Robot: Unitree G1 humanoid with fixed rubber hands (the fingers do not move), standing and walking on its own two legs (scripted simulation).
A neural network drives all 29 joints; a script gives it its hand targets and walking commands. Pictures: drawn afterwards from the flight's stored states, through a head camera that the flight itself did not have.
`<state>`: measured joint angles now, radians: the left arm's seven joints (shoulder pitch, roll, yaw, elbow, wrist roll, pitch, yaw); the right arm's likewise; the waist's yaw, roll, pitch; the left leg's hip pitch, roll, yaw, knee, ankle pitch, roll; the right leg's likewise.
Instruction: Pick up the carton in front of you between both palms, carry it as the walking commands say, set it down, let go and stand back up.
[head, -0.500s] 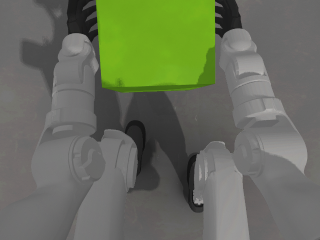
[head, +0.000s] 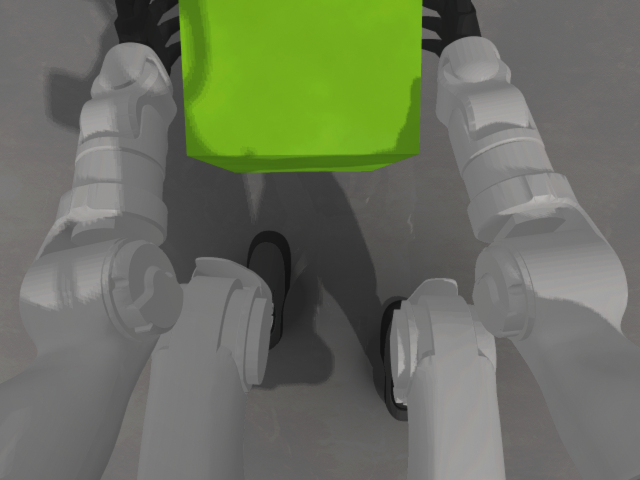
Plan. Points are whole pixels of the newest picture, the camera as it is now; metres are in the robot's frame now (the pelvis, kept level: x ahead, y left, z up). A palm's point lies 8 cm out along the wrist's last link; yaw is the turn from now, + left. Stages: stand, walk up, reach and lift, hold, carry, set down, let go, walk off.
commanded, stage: set down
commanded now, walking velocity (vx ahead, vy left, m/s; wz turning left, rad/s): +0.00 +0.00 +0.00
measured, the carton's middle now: (302, 80) +0.51 +0.10 -0.24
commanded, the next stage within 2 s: let go in 1.94 s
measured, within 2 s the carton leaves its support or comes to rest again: rests again in 0.66 s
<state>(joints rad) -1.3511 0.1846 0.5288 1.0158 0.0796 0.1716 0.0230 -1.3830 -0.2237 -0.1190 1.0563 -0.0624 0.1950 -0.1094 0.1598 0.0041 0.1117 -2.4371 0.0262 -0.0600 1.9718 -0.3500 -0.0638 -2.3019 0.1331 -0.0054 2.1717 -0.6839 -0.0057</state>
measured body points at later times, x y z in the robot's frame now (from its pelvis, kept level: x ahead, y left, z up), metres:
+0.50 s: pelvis +0.00 +0.00 -0.01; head +0.36 +0.00 +0.25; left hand +0.51 +0.25 -0.17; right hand +0.55 -0.06 -0.19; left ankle +0.16 +0.15 -0.35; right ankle +0.07 -0.10 -0.35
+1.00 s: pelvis -0.01 +0.01 -0.01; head +0.36 +0.01 +0.24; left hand +0.50 +0.29 -0.17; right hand +0.58 -0.10 -0.18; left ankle +0.16 +0.15 -0.35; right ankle +0.07 -0.10 -0.35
